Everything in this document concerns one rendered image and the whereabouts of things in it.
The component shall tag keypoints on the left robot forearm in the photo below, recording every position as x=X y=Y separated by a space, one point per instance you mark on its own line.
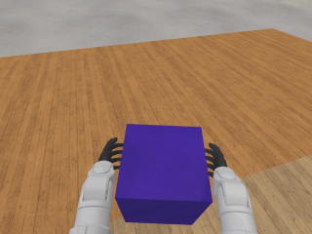
x=95 y=202

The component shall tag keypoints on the right robot forearm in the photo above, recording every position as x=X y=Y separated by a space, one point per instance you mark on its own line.
x=234 y=205

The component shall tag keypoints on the carton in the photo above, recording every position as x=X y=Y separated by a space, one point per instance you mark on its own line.
x=163 y=176

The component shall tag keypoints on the robot right hand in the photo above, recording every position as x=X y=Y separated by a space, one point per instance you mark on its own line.
x=218 y=158

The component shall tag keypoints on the robot left hand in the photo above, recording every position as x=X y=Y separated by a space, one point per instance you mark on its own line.
x=107 y=152

